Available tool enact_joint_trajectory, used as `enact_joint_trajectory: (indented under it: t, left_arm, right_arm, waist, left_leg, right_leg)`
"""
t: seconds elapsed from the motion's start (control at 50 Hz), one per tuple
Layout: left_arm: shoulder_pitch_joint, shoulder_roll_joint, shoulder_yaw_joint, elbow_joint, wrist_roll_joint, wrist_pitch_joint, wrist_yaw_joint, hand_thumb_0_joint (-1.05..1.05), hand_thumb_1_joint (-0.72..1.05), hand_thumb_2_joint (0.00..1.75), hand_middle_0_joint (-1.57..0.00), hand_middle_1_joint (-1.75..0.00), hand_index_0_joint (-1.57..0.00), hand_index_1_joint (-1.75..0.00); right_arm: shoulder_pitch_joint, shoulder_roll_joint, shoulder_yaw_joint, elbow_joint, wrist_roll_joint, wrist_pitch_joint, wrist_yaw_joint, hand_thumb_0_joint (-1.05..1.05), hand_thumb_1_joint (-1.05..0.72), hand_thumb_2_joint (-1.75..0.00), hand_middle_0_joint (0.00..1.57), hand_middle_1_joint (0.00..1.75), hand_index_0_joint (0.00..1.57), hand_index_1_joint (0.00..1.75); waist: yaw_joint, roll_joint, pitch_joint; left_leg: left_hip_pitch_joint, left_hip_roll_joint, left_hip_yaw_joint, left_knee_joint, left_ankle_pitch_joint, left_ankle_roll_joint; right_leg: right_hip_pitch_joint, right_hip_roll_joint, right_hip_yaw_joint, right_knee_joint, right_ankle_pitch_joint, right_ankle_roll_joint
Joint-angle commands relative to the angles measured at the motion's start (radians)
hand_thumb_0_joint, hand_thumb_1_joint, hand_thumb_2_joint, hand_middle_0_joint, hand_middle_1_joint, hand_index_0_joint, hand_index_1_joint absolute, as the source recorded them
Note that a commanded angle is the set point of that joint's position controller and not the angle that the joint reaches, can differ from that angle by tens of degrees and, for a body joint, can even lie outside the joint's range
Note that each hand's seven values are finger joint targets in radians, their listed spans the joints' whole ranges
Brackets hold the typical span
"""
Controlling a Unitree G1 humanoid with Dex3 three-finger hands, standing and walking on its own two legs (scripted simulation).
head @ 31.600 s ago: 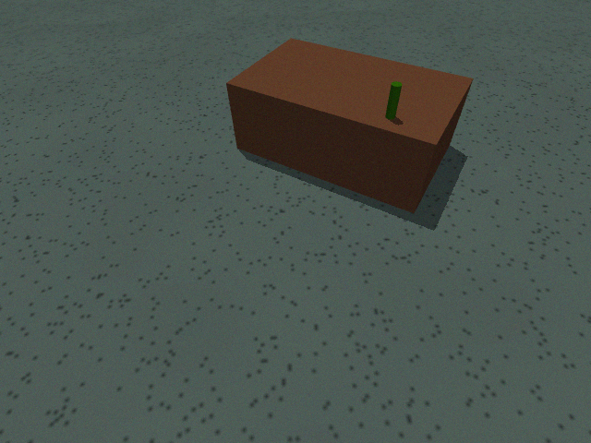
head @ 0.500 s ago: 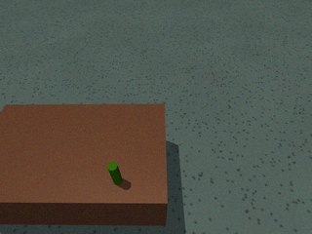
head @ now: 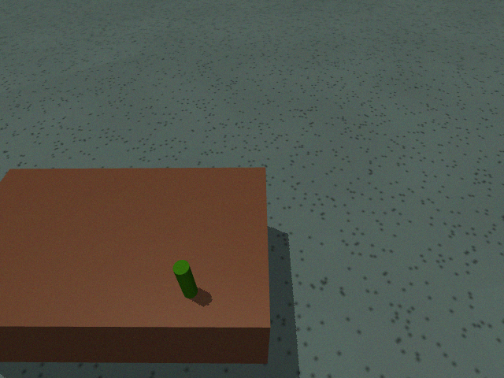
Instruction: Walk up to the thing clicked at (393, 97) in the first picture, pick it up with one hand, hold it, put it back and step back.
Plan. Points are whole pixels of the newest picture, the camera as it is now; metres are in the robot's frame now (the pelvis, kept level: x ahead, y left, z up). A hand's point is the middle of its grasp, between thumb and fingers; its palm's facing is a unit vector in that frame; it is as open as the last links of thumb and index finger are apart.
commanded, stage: stand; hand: left
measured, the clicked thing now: (186, 280) +0.44 +0.20 -0.32
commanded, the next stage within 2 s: step back in 0.46 s
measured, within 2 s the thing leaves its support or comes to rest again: neither
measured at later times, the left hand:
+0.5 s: hand out of the picture +0.07 +0.26 -0.16, palm faces -0.03 -0.94 -0.34, open 7.4 cm
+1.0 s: hand out of the picture +0.00 +0.23 -0.15, palm faces +0.01 -0.90 -0.44, open 7.4 cm
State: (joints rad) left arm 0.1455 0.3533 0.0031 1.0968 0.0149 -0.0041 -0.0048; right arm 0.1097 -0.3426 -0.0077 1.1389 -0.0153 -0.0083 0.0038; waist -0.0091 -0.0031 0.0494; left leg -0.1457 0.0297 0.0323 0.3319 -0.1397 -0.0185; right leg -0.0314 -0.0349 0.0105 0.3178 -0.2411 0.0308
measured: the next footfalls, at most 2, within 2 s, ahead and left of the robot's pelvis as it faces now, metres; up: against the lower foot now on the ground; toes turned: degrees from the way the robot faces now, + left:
left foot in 1.16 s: -0.10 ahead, +0.09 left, +0.00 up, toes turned +3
right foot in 1.58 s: -0.24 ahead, -0.16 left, +0.00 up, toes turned +1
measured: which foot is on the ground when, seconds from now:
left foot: down 0.00-0.72, up 0.74-1.00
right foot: down 0.00-1.00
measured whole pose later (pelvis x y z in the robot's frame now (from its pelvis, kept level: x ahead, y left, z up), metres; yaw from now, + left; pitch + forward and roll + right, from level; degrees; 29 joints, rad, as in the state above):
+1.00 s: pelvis -0.09 -0.04 -0.01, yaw +2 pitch +0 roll +1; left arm 0.13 0.33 0.06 0.86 0.03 0.03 0.02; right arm 0.12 -0.41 -0.03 0.95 0.00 0.06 -0.03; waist 0.01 0.06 0.18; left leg -0.42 -0.10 -0.12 1.06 -0.46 0.00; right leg -0.30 -0.01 -0.06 0.58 -0.29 -0.06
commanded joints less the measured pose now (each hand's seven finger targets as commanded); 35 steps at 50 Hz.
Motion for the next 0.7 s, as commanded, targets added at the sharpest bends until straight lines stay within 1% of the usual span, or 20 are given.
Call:
enact_joint_trajectory:
  t: [0.0,0.04,0.1,0.2,0.36,0.38,0.42,0.44,0.46,0.48,0.5,0.52,0.54,0.56,0.58,0.6,0.62,0.64,0.66,0.68]
  left_arm:
    - [-0.028,0.213,0.042,-0.057,-0.003,-0.019,0.016,0.00,0.90,0.90,-0.20,-0.30,-0.20,-0.30]
    - [-0.032,0.216,0.043,-0.058,-0.003,-0.019,0.016,0.00,0.90,0.90,-0.20,-0.30,-0.20,-0.30]
    - [-0.031,0.215,0.044,-0.060,-0.003,-0.020,0.015,0.00,0.90,0.90,-0.20,-0.30,-0.20,-0.30]
    - [-0.027,0.210,0.043,-0.055,-0.004,-0.018,0.015,0.00,0.90,0.90,-0.20,-0.30,-0.20,-0.30]
    - [-0.031,0.212,0.044,-0.060,-0.005,-0.020,0.016,0.00,0.90,0.90,-0.20,-0.30,-0.20,-0.30]
    - [-0.027,0.211,0.043,-0.061,-0.005,-0.021,0.016,0.00,0.90,0.90,-0.20,-0.30,-0.20,-0.30]
    - [-0.030,0.218,0.044,-0.060,-0.004,-0.020,0.016,0.00,0.90,0.90,-0.20,-0.30,-0.20,-0.30]
    - [-0.045,0.275,0.080,-0.079,-0.022,-0.004,0.023,0.00,0.90,0.90,-0.20,-0.30,-0.20,-0.30]
    - [-0.030,0.259,0.079,-0.094,-0.024,0.001,0.027,0.00,0.90,0.90,-0.20,-0.30,-0.20,-0.30]
    - [-0.021,0.241,0.077,-0.096,-0.027,0.006,0.030,0.00,0.90,0.90,-0.20,-0.30,-0.20,-0.30]
    - [-0.007,0.227,0.077,-0.106,-0.026,0.008,0.031,0.00,0.90,0.90,-0.20,-0.30,-0.20,-0.30]
    - [-0.005,0.213,0.075,-0.116,-0.026,0.014,0.029,0.00,0.90,0.90,-0.20,-0.30,-0.20,-0.30]
    - [0.022,0.200,0.075,-0.125,-0.023,0.020,0.029,0.00,0.90,0.90,-0.20,-0.30,-0.20,-0.30]
    - [0.031,0.202,0.078,-0.128,-0.018,0.029,0.027,0.00,0.90,0.90,-0.20,-0.30,-0.20,-0.30]
    - [0.052,0.200,0.082,-0.135,-0.012,0.036,0.025,0.00,0.90,0.90,-0.20,-0.30,-0.20,-0.30]
    - [0.073,0.198,0.087,-0.137,-0.010,0.041,0.022,0.00,0.90,0.90,-0.20,-0.30,-0.20,-0.30]
    - [0.090,0.202,0.090,-0.142,-0.011,0.042,0.019,0.00,0.90,0.90,-0.20,-0.30,-0.20,-0.30]
    - [0.117,0.197,0.092,-0.141,-0.009,0.043,0.015,0.00,0.90,0.90,-0.20,-0.30,-0.20,-0.30]
    - [0.130,0.198,0.096,-0.143,-0.007,0.037,0.015,0.00,0.90,0.90,-0.20,-0.30,-0.20,-0.30]
    - [0.121,0.218,0.102,-0.155,-0.002,0.027,0.020,0.00,0.90,0.90,-0.20,-0.30,-0.20,-0.30]
  right_arm:
    - [-0.043,-0.216,-0.043,-0.059,0.005,-0.016,-0.010,0.00,-0.90,-0.90,0.20,0.30,0.20,0.30]
    - [-0.043,-0.214,-0.042,-0.058,0.006,-0.016,-0.009,0.00,-0.90,-0.90,0.20,0.30,0.20,0.30]
    - [-0.046,-0.216,-0.043,-0.062,0.005,-0.018,-0.009,0.00,-0.90,-0.90,0.20,0.30,0.20,0.30]
    - [-0.040,-0.212,-0.041,-0.061,0.006,-0.018,-0.009,0.00,-0.90,-0.90,0.20,0.30,0.20,0.30]
    - [-0.036,-0.214,-0.040,-0.065,0.006,-0.020,-0.011,0.00,-0.90,-0.90,0.20,0.30,0.20,0.30]
    - [-0.041,-0.217,-0.041,-0.065,0.008,-0.020,-0.011,0.00,-0.90,-0.90,0.20,0.30,0.20,0.30]
    - [-0.038,-0.211,-0.039,-0.066,0.006,-0.020,-0.012,0.00,-0.90,-0.90,0.20,0.30,0.20,0.30]
    - [-0.068,-0.273,-0.062,-0.085,0.013,-0.001,-0.008,0.00,-0.90,-0.90,0.20,0.30,0.20,0.30]
    - [-0.046,-0.268,-0.067,-0.096,0.019,0.005,-0.009,0.00,-0.90,-0.90,0.20,0.30,0.20,0.30]
    - [-0.043,-0.266,-0.070,-0.099,0.021,0.009,-0.008,0.00,-0.90,-0.90,0.20,0.30,0.20,0.30]
    - [-0.033,-0.271,-0.076,-0.107,0.023,0.012,-0.009,0.00,-0.90,-0.90,0.20,0.30,0.20,0.30]
    - [-0.029,-0.290,-0.086,-0.120,0.022,0.016,-0.009,0.00,-0.90,-0.90,0.20,0.30,0.20,0.30]
    - [-0.047,-0.304,-0.094,-0.137,0.021,0.019,-0.009,0.00,-0.90,-0.90,0.20,0.30,0.20,0.30]
    - [-0.063,-0.312,-0.100,-0.156,0.020,0.022,-0.011,0.00,-0.90,-0.90,0.20,0.30,0.20,0.30]
    - [-0.077,-0.315,-0.103,-0.173,0.015,0.024,-0.013,0.00,-0.90,-0.90,0.20,0.30,0.20,0.30]
    - [-0.089,-0.308,-0.108,-0.189,0.009,0.028,-0.015,0.00,-0.90,-0.90,0.20,0.30,0.20,0.30]
    - [-0.100,-0.308,-0.110,-0.207,0.003,0.033,-0.014,0.00,-0.90,-0.90,0.20,0.30,0.20,0.30]
    - [-0.124,-0.298,-0.110,-0.227,0.001,0.039,-0.013,0.00,-0.90,-0.90,0.20,0.30,0.20,0.30]
    - [-0.139,-0.286,-0.107,-0.239,0.004,0.047,-0.012,0.00,-0.90,-0.90,0.20,0.30,0.20,0.30]
    - [-0.140,-0.253,-0.096,-0.247,0.018,0.054,-0.008,0.00,-0.90,-0.90,0.20,0.30,0.20,0.30]
  waist:
    - [0.001,-0.005,-0.047]
    - [-0.001,0.000,-0.030]
    - [0.003,0.009,-0.055]
    - [0.003,0.004,-0.045]
    - [0.003,0.002,-0.067]
    - [0.006,0.004,-0.077]
    - [0.001,-0.006,-0.067]
    - [0.005,0.008,0.045]
    - [0.004,0.021,0.006]
    - [0.006,0.037,-0.003]
    - [0.001,0.054,-0.041]
    - [-0.004,0.094,-0.064]
    - [0.006,0.134,-0.095]
    - [0.007,0.169,-0.108]
    - [0.016,0.208,-0.122]
    - [0.021,0.221,-0.132]
    - [0.030,0.222,-0.140]
    - [0.048,0.218,-0.154]
    - [0.061,0.179,-0.156]
    - [0.074,0.075,-0.123]
  left_leg:
    - [0.087,0.106,-0.083,-0.026,0.110,0.030]
    - [0.078,0.104,-0.090,-0.040,0.086,0.026]
    - [0.085,0.108,-0.087,-0.031,0.116,0.032]
    - [0.081,0.109,-0.088,-0.036,0.114,0.031]
    - [0.090,0.110,-0.083,-0.021,0.175,0.031]
    - [0.107,0.113,-0.083,-0.011,0.211,0.032]
    - [0.098,0.112,-0.081,-0.018,0.185,0.030]
    - [0.023,0.107,-0.103,0.055,0.322,0.057]
    - [0.037,0.126,-0.098,0.070,0.385,0.076]
    - [0.038,0.139,-0.110,0.065,0.400,0.095]
    - [0.041,0.165,-0.126,0.055,0.435,0.123]
    - [0.015,0.196,-0.160,0.039,0.432,0.157]
    - [0.015,0.234,-0.179,0.033,0.405,0.193]
    - [-0.024,0.264,-0.199,0.021,0.367,0.226]
    - [-0.040,0.290,-0.214,0.021,0.338,0.251]
    - [-0.072,0.304,-0.221,0.026,0.286,0.261]
    - [-0.093,0.292,-0.200,0.053,0.263,0.261]
    - [-0.085,0.266,-0.169,0.116,0.264,0.237]
    - [-0.102,0.218,-0.136,0.194,0.245,0.203]
    - [-0.090,0.124,-0.081,0.304,0.176,0.129]
  right_leg:
    - [-0.103,-0.100,0.061,-0.072,0.142,-0.045]
    - [-0.114,-0.099,0.061,-0.072,0.112,-0.045]
    - [-0.092,-0.104,0.065,-0.065,0.150,-0.047]
    - [-0.092,-0.099,0.060,-0.061,0.139,-0.047]
    - [-0.075,-0.104,0.061,-0.054,0.202,-0.046]
    - [-0.074,-0.103,0.056,-0.048,0.233,-0.045]
    - [-0.080,-0.102,0.057,-0.053,0.212,-0.044]
    - [-0.177,-0.068,0.054,0.050,0.329,-0.047]
    - [-0.167,-0.058,0.029,0.092,0.326,-0.050]
    - [-0.172,-0.041,0.013,0.127,0.290,-0.052]
    - [-0.161,-0.018,-0.003,0.183,0.254,-0.054]
    - [-0.154,0.010,-0.018,0.258,0.187,-0.056]
    - [-0.156,0.026,-0.031,0.317,0.087,-0.055]
    - [-0.153,0.038,-0.029,0.397,-0.060,-0.060]
    - [-0.167,0.042,-0.019,0.463,-0.204,-0.067]
    - [-0.170,0.035,-0.006,0.500,-0.250,-0.074]
    - [-0.166,0.028,0.005,0.496,-0.256,-0.078]
    - [-0.161,0.022,0.005,0.424,-0.197,-0.086]
    - [-0.144,0.012,0.010,0.320,-0.069,-0.083]
    - [-0.176,-0.056,0.082,0.118,0.141,-0.069]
